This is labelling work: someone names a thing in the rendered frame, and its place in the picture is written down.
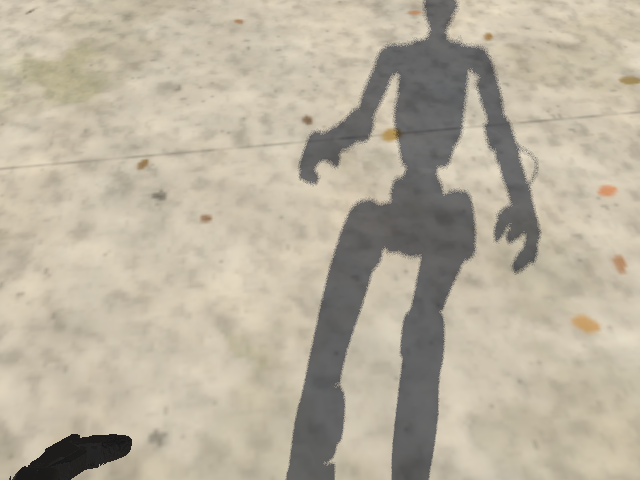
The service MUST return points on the left robot hand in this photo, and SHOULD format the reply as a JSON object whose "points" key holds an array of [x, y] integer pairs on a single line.
{"points": [[72, 455]]}

